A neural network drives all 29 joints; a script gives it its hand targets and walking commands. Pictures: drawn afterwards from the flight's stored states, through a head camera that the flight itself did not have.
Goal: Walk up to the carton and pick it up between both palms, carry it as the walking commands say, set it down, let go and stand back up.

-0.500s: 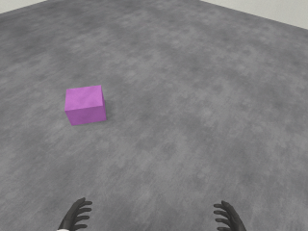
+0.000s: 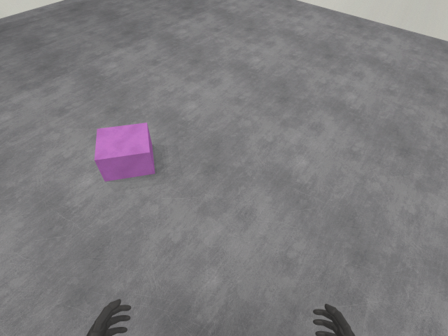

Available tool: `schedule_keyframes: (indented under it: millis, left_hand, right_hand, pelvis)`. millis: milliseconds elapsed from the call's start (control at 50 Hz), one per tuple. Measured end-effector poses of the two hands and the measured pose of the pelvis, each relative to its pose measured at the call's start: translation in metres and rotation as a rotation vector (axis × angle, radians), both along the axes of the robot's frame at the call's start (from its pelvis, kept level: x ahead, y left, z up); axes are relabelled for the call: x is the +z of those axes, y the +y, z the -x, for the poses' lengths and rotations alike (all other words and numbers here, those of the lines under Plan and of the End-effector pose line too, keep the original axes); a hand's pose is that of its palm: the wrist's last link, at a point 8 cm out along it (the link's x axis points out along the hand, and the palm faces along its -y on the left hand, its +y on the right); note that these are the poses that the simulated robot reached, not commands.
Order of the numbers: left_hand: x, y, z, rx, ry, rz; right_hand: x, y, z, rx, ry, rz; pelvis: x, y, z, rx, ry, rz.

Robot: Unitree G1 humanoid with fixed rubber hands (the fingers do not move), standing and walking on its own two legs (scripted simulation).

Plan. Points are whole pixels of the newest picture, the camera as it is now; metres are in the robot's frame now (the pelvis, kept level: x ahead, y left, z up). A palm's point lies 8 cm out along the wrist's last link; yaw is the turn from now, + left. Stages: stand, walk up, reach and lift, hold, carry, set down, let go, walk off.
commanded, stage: stand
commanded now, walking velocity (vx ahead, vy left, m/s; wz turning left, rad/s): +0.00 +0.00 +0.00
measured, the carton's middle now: (126, 151) +1.15 +0.56 -0.67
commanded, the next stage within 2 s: walk up in 0.60 s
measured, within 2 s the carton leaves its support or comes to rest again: neither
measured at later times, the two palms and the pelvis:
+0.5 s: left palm out of the picture +0.11 +0.23 -0.10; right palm out of the picture +0.11 -0.23 -0.10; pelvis +0.00 +0.00 +0.00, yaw +0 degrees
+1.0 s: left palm out of the picture +0.03 +0.30 -0.10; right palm (334, 327) +0.16 -0.20 -0.08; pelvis +0.03 +0.04 +0.01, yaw +8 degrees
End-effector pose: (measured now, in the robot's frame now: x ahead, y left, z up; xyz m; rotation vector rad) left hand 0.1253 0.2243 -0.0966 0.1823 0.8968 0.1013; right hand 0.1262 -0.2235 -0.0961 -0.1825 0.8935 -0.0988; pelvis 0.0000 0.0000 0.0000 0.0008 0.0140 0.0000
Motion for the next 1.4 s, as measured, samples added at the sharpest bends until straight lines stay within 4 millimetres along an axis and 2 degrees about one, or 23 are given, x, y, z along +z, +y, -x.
schedule_keyframes:
  millis: [780,840,880,920,980,1040,1100,1160,1220,1280,1340,1400]
  left_hand:
    - [-0.008,0.004,0.024,0.045,0.084,-0.001]
    - [-0.005,0.012,0.029,0.056,0.047,-0.024]
    - [-0.004,0.025,0.043,0.1,0.043,-0.047]
    - [-0.003,0.042,0.064,0.147,0.071,-0.067]
    - [-0.003,0.069,0.088,0.202,0.122,-0.086]
    - [-0.009,0.097,0.094,0.226,0.158,-0.09]
    - [-0.031,0.121,0.083,0.197,0.193,-0.086]
    - [-0.039,0.131,0.047,0.167,0.171,-0.058]
    - [-0.027,0.132,-0.005,0.146,0.075,-0.034]
    - [-0.012,0.127,-0.051,0.123,0.012,-0.005]
    - [-0.001,0.121,-0.09,0.113,-0.015,0.013]
    - [0.005,0.118,-0.126,0.117,-0.026,0.011]
  right_hand:
    - [-0.008,-0.004,0.025,-0.049,0.083,0.001]
    - [-0.01,-0.005,0.028,0.022,0.116,0.023]
    - [-0.01,-0.005,0.022,0.082,0.144,0.046]
    - [-0.004,-0.001,0.008,0.131,0.144,0.059]
    - [0.008,0.013,-0.025,0.195,0.113,0.07]
    - [0.018,0.036,-0.062,0.243,0.063,0.081]
    - [0.008,0.058,-0.09,0.26,-0.008,0.107]
    - [-0.006,0.073,-0.085,0.21,0.032,0.109]
    - [-0.009,0.084,-0.07,0.172,0.122,0.094]
    - [-0.007,0.093,-0.064,0.149,0.183,0.072]
    - [-0.006,0.095,-0.07,0.135,0.232,0.059]
    - [-0.009,0.09,-0.089,0.134,0.277,0.054]
  pelvis:
    - [0.005,0.001,0.0,-0.002,-0.008,0.0]
    - [0.003,0.003,-0.004,0.037,-0.001,0.009]
    - [0.002,0.008,-0.007,0.069,-0.003,0.009]
    - [0.004,0.016,-0.013,0.095,-0.003,0.015]
    - [0.008,0.03,-0.026,0.128,-0.002,0.018]
    - [0.005,0.049,-0.042,0.154,-0.007,0.012]
    - [-0.016,0.074,-0.06,0.169,-0.005,0.017]
    - [-0.023,0.088,-0.076,0.187,0.003,0.015]
    - [-0.014,0.095,-0.096,0.205,0.002,0.008]
    - [-0.004,0.099,-0.12,0.222,0.0,0.002]
    - [0.003,0.102,-0.145,0.238,-0.005,-0.001]
    - [0.005,0.101,-0.175,0.258,-0.009,-0.004]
